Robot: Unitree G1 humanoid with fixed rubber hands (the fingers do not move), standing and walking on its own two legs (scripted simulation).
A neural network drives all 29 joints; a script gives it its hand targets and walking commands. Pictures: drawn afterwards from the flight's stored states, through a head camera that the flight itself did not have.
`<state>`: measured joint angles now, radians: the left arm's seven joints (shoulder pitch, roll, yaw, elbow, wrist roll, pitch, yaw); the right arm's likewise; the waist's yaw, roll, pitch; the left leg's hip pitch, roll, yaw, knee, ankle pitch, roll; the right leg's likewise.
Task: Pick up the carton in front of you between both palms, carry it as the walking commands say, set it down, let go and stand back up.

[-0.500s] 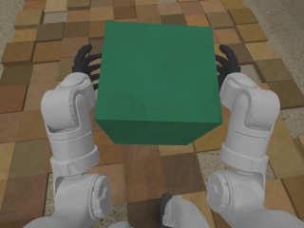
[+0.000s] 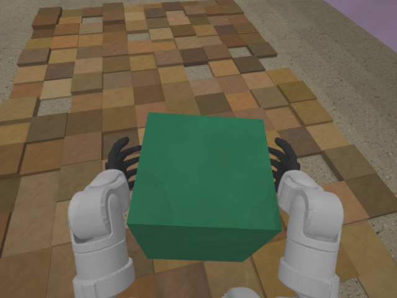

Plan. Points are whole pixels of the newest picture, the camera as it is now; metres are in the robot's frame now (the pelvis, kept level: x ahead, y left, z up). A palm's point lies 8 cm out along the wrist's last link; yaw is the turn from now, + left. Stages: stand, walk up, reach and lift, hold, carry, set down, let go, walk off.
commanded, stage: carry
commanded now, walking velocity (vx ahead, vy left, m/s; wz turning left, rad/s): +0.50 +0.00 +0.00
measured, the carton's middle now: (200, 194) +0.30 -0.02 +0.03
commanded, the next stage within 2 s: none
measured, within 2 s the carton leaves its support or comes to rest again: neither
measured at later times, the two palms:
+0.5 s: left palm (146, 68) +0.65 +0.10 +0.10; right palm (253, 60) +0.68 -0.20 +0.10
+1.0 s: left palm (157, 22) +1.00 +0.09 +0.06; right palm (237, 23) +0.99 -0.21 +0.06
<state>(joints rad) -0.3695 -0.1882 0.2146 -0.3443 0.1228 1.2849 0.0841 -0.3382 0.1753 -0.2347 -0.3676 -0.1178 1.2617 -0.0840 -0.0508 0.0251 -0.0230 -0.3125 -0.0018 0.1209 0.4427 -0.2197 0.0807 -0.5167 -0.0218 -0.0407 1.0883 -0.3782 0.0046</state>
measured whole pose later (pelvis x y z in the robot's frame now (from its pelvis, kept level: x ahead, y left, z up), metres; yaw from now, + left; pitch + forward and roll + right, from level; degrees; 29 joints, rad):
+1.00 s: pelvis +0.63 -0.05 -0.03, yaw +0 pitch +5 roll +0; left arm -0.63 -0.04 0.25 -0.02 0.07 1.21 0.12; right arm -0.65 0.04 -0.21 0.03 -0.04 1.17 -0.14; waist -0.07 0.01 0.07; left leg -0.37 -0.02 0.17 0.49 -0.21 0.10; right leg -0.58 -0.01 -0.02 1.27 -0.42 -0.03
